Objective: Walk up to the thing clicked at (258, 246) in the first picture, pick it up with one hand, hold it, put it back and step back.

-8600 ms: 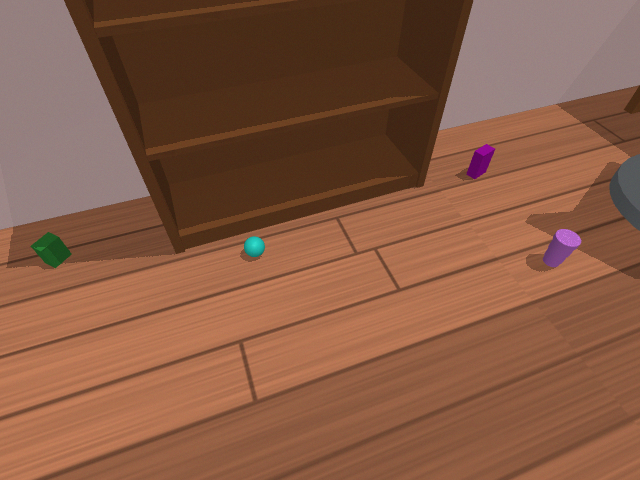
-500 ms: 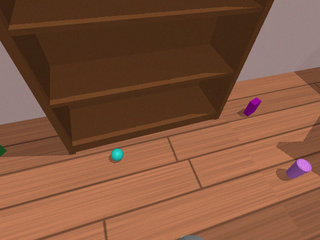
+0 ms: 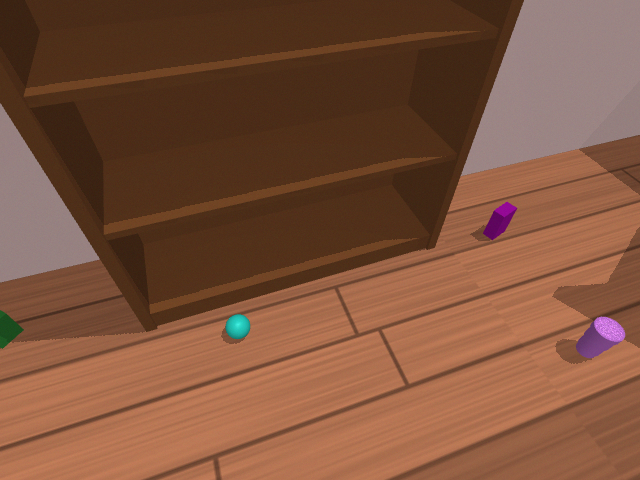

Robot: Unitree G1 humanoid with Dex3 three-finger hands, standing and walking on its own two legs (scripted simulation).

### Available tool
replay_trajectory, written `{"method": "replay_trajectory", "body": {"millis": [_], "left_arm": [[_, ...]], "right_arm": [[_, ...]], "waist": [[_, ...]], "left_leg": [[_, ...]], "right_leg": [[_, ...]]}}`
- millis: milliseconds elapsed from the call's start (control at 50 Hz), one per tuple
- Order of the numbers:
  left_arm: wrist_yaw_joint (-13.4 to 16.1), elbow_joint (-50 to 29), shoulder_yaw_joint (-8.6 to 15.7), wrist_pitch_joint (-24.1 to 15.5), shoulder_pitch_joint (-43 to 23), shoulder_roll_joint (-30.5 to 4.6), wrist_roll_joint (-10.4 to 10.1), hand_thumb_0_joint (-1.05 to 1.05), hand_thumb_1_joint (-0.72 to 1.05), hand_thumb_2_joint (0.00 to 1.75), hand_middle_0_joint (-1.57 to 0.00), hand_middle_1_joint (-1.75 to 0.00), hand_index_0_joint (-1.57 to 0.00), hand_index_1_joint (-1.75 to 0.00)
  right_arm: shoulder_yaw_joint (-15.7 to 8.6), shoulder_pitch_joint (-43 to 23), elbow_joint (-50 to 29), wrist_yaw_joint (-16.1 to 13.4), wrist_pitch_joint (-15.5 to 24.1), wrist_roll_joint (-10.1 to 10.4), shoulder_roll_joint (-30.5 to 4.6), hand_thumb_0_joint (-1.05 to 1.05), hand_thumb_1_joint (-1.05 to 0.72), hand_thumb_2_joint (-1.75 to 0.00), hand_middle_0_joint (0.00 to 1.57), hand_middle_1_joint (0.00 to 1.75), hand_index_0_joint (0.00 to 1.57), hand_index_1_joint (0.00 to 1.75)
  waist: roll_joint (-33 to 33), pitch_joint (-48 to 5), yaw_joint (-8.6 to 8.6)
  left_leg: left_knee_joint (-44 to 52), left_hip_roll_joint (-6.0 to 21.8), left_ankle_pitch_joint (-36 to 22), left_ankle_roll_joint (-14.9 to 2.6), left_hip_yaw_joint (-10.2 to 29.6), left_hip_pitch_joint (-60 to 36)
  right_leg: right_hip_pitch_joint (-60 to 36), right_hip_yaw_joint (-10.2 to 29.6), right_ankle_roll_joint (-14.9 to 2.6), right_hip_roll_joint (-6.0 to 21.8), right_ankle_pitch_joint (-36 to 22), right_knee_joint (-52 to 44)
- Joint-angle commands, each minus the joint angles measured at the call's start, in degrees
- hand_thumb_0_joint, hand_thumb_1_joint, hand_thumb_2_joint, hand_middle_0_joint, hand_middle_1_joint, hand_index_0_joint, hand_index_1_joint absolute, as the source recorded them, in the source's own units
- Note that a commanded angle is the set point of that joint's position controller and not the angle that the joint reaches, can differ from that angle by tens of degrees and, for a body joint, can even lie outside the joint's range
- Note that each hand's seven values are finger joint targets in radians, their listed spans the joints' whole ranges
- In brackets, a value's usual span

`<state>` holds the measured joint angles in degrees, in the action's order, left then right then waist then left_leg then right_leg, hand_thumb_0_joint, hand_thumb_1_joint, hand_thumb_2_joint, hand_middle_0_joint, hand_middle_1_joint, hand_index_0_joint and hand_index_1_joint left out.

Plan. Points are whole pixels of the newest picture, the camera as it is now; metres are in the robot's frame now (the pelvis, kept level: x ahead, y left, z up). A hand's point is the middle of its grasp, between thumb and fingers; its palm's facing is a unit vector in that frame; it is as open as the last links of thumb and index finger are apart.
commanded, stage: walk up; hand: left
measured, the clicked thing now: (238, 326) +0.73 +0.29 -0.73
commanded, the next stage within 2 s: stand in 0.44 s
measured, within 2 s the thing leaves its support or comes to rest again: neither
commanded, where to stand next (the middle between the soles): +0.38 +0.02 m, yaw +0 degrees
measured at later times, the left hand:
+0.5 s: hand out of the picture +0.11 +0.26 -0.15, palm faces +0.00 -0.94 -0.34, open 7.4 cm
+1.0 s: hand out of the picture +0.06 +0.26 -0.14, palm faces -0.04 -0.94 -0.34, open 7.4 cm
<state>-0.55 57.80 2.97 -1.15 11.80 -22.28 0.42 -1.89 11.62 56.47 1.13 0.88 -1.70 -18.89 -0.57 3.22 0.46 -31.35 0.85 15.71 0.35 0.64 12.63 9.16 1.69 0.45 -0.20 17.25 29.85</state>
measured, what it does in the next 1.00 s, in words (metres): stands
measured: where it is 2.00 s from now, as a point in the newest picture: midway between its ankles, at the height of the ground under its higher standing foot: outside the picture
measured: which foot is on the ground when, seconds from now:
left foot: down 0.00-1.00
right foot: down 0.00-1.00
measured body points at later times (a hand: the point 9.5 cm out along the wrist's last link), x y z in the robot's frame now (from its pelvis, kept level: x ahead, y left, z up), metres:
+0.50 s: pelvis +0.01 +0.00 +0.01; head +0.02 +0.01 +0.46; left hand +0.11 +0.31 -0.12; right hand +0.11 -0.30 -0.11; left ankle +0.02 +0.12 -0.73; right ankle -0.01 -0.13 -0.73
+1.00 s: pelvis -0.02 +0.00 +0.01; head -0.01 +0.00 +0.46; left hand +0.06 +0.31 -0.12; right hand +0.05 -0.30 -0.12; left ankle +0.02 +0.12 -0.73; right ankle -0.01 -0.13 -0.73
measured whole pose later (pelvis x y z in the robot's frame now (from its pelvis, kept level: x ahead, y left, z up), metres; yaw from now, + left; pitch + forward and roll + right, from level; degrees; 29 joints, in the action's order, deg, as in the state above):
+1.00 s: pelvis -0.02 +0.00 +0.01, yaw +0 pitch -3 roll +0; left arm -0.3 65.4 0.0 -0.7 6.6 -20.6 0.5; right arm -1.1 5.6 66.1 0.8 0.5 -0.9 -19.8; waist -0.2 3.3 -0.6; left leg -18.4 0.7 7.5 0.4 0.1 7.7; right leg 4.9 2.2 1.1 0.3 9.8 17.8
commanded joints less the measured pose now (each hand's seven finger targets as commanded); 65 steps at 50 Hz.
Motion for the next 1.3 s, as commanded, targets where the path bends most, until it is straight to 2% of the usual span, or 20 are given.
{"method": "replay_trajectory", "body": {"millis": [0, 60, 120, 260, 300, 400, 420, 480, 560, 600, 660, 740, 820, 880, 920, 1040, 1100, 1160, 1220, 1280], "left_arm": [[0.71, -3.57, 2.34, -1.97, -2.67, -12.69, 0.31, 0.00, 0.90, 0.90, -0.20, -0.30, -0.20, -0.30], [0.97, -2.95, 2.08, -2.03, -3.71, -12.47, 0.09, 0.00, 0.90, 0.90, -0.20, -0.30, -0.20, -0.30], [1.27, -2.42, 1.93, -1.98, -4.52, -12.05, -0.24, 0.00, 0.90, 0.90, -0.20, -0.30, -0.20, -0.30], [1.47, -1.93, 1.60, -1.53, -7.54, -11.43, -0.27, 0.00, 0.90, 0.90, -0.20, -0.30, -0.20, -0.30], [1.53, -1.58, 1.56, -1.50, -7.14, -11.20, -0.30, 0.00, 0.90, 0.90, -0.20, -0.30, -0.20, -0.30], [1.38, -0.91, 1.31, -1.37, -8.02, -10.80, -0.24, 0.00, 0.90, 0.90, -0.20, -0.30, -0.20, -0.30], [1.28, 0.11, 0.03, -1.05, -9.31, -9.19, -0.35, 0.00, 0.90, 0.90, -0.20, -0.30, -0.20, -0.30], [1.40, 0.68, -0.07, -0.85, -9.20, -9.89, -0.31, 0.00, 0.90, 0.90, -0.20, -0.30, -0.20, -0.30], [1.34, 1.98, -0.34, -0.90, -9.58, -9.88, -0.31, 0.00, 0.90, 0.90, -0.20, -0.30, -0.20, -0.30], [1.27, 2.70, -0.62, -0.90, -9.49, -9.75, -0.26, 0.00, 0.90, 0.90, -0.20, -0.30, -0.20, -0.30], [1.26, 3.27, -0.79, -0.85, -9.54, -9.95, -0.01, 0.00, 0.90, 0.90, -0.20, -0.30, -0.20, -0.30], [1.18, 3.46, -0.80, -1.15, -9.64, -10.00, -0.01, 0.00, 0.90, 0.90, -0.20, -0.30, -0.20, -0.30], [1.03, 3.95, -0.88, -0.84, -9.59, -10.08, 0.03, 0.00, 0.90, 0.90, -0.20, -0.30, -0.20, -0.30], [0.91, 3.89, -0.94, -1.00, -8.65, -10.25, 0.14, 0.00, 0.90, 0.90, -0.20, -0.30, -0.20, -0.30], [0.92, 3.85, -0.90, -1.00, -8.30, -10.25, 0.27, 0.00, 0.90, 0.90, -0.20, -0.30, -0.20, -0.30], [0.77, 3.65, -0.95, -0.95, -8.00, -10.07, 0.07, 0.00, 0.90, 0.90, -0.20, -0.30, -0.20, -0.30], [0.74, 3.65, -1.04, -1.01, -6.86, -10.18, 0.10, 0.00, 0.90, 0.90, -0.20, -0.30, -0.20, -0.30], [0.74, 3.83, -1.10, -0.93, -6.29, -10.46, 0.08, 0.00, 0.90, 0.90, -0.20, -0.30, -0.20, -0.30], [0.69, 3.59, -1.15, -0.71, -6.19, -10.29, 0.06, 0.00, 0.90, 0.90, -0.20, -0.30, -0.20, -0.30], [0.66, 3.55, -1.30, -0.78, -5.52, -10.33, 0.08, 0.00, 0.90, 0.90, -0.20, -0.30, -0.20, -0.30]], "right_arm": [[-3.03, -5.43, -4.35, -0.94, 1.65, 0.59, -13.49, 0.00, -0.90, -0.90, 0.20, 0.30, 0.20, 0.30], [-2.92, -5.24, -3.21, -1.01, 1.88, 0.81, -12.96, 0.00, -0.90, -0.90, 0.20, 0.30, 0.20, 0.30], [-2.78, -5.11, -2.25, -1.11, 1.88, 0.97, -12.52, 0.00, -0.90, -0.90, 0.20, 0.30, 0.20, 0.30], [-3.04, -6.55, -0.82, -1.23, 1.29, 0.70, -12.97, 0.00, -0.90, -0.90, 0.20, 0.30, 0.20, 0.30], [-2.95, -7.31, -0.63, -1.24, 1.33, 0.78, -13.04, 0.00, -0.90, -0.90, 0.20, 0.30, 0.20, 0.30], [-2.98, -8.71, -0.06, -1.35, 1.22, 0.73, -13.17, 0.00, -0.90, -0.90, 0.20, 0.30, 0.20, 0.30], [-2.08, -10.70, 0.47, -1.52, 1.20, 1.50, -12.78, 0.00, -0.90, -0.90, 0.20, 0.30, 0.20, 0.30], [-1.98, -10.15, 1.46, -1.77, 1.12, 1.67, -13.27, 0.00, -0.90, -0.90, 0.20, 0.30, 0.20, 0.30], [-1.59, -10.65, 2.77, -1.73, 1.01, 1.68, -13.09, 0.00, -0.90, -0.90, 0.20, 0.30, 0.20, 0.30], [-1.32, -10.97, 3.39, -1.65, 0.80, 1.71, -12.92, 0.00, -0.90, -0.90, 0.20, 0.30, 0.20, 0.30], [-1.19, -11.63, 3.94, -1.44, 0.80, 1.65, -12.76, 0.00, -0.90, -0.90, 0.20, 0.30, 0.20, 0.30], [-1.12, -10.82, 4.69, -1.32, 0.98, 1.44, -12.97, 0.00, -0.90, -0.90, 0.20, 0.30, 0.20, 0.30], [-1.02, -10.51, 5.41, -1.18, 0.81, 1.30, -12.81, 0.00, -0.90, -0.90, 0.20, 0.30, 0.20, 0.30], [-1.21, -10.07, 5.55, -0.94, 0.93, 1.20, -13.00, 0.00, -0.90, -0.90, 0.20, 0.30, 0.20, 0.30], [-1.30, -10.05, 5.78, -0.90, 0.82, 1.12, -13.06, 0.00, -0.90, -0.90, 0.20, 0.30, 0.20, 0.30], [-1.30, -8.54, 6.27, -0.90, 0.90, 1.08, -13.39, 0.00, -0.90, -0.90, 0.20, 0.30, 0.20, 0.30], [-1.31, -8.66, 6.10, -0.89, 0.95, 1.15, -13.52, 0.00, -0.90, -0.90, 0.20, 0.30, 0.20, 0.30], [-1.04, -8.12, 6.21, -0.96, 0.91, 1.18, -13.23, 0.00, -0.90, -0.90, 0.20, 0.30, 0.20, 0.30], [-1.06, -7.51, 6.44, -1.04, 0.92, 1.10, -13.70, 0.00, -0.90, -0.90, 0.20, 0.30, 0.20, 0.30], [-0.84, -7.40, 6.28, -0.97, 0.94, 1.25, -13.42, 0.00, -0.90, -0.90, 0.20, 0.30, 0.20, 0.30]], "waist": [[2.48, -1.51, 0.33], [-0.53, -2.96, 0.00], [-1.38, -4.95, 0.00], [0.46, -3.88, -0.25], [1.06, -5.59, 0.01], [2.46, -4.89, -0.02], [2.77, -3.29, -0.25], [2.22, -5.99, -0.78], [1.90, -7.70, -0.81], [1.34, -6.02, -0.92], [0.77, -4.52, -0.85], [1.14, -6.28, -1.18], [0.72, -1.54, -1.15], [0.41, -3.03, -0.90], [0.22, -2.06, -0.71], [1.13, -2.66, -1.11], [1.50, -3.77, -0.68], [0.59, -2.13, -0.67], [1.81, -2.18, -0.81], [1.37, -2.66, -0.79]], "left_leg": [[6.46, 3.68, -0.47, -2.68, 5.62, 2.60], [4.33, 3.63, -10.08, -2.85, 4.19, 0.06], [4.01, 4.14, -17.26, -3.08, 3.68, -2.60], [5.78, 4.55, -14.36, -3.40, 3.90, -2.27], [6.10, 5.48, -16.97, -3.98, 4.36, -3.76], [7.54, 5.75, -16.61, -4.01, 4.77, -4.11], [9.35, 6.32, -22.71, -2.73, 5.52, -5.51], [10.02, 6.52, -26.33, -2.02, 4.68, -9.61], [11.59, 6.72, -24.66, -1.65, 4.24, -10.90], [13.27, 6.40, -19.52, -1.44, 4.33, -9.37], [14.63, 6.35, -15.73, -1.29, 4.56, -9.31], [15.01, 6.48, -15.50, -1.39, 4.31, -9.82], [17.21, 6.04, -5.97, -1.06, 4.96, -6.43], [16.89, 6.21, -6.66, -1.22, 5.11, -7.22], [16.60, 5.93, -4.01, -1.29, 5.24, -6.65], [17.29, 6.13, -3.21, -1.44, 5.75, -5.50], [16.92, 6.29, -5.07, -1.65, 5.91, -5.72], [17.04, 5.98, -5.33, -1.35, 5.93, -5.15], [17.46, 6.35, -2.48, -1.43, 6.33, -5.21], [17.14, 6.33, -4.33, -1.52, 6.13, -5.71]], "right_leg": [[-0.63, 8.15, -5.06, 6.25, -5.16, -6.76], [-1.57, 7.89, -5.06, 7.25, -12.64, -7.02], [-3.16, 5.97, -3.96, 6.56, -20.47, -5.29], [-2.88, 5.16, -3.86, 5.71, -15.64, -5.28], [-3.78, 4.42, -3.58, 5.49, -18.12, -4.54], [-3.56, 3.78, -3.17, 4.95, -16.74, -5.18], [-2.16, 5.32, -2.47, 6.44, -22.05, -7.85], [-4.12, 4.46, -1.77, 6.40, -25.10, -9.23], [-6.09, 4.32, -1.51, 6.71, -23.97, -10.83], [-5.38, 4.59, -1.30, 6.62, -19.54, -12.66], [-3.48, 4.44, -1.29, 6.43, -15.37, -14.11], [-4.40, 4.87, -1.28, 7.04, -16.07, -14.39], [-0.91, 5.16, -1.18, 6.56, -6.22, -16.27], [-0.80, 5.44, -1.39, 6.78, -5.68, -16.35], [0.49, 5.78, -1.40, 6.78, -2.51, -17.04], [-0.01, 5.70, -1.61, 6.67, -3.71, -16.12], [-1.32, 5.35, -1.59, 6.75, -6.15, -15.29], [0.12, 5.50, -1.68, 6.67, -5.02, -15.45], [0.68, 5.54, -1.83, 6.57, -4.23, -15.04], [0.45, 5.41, -1.77, 6.57, -5.73, -14.61]]}}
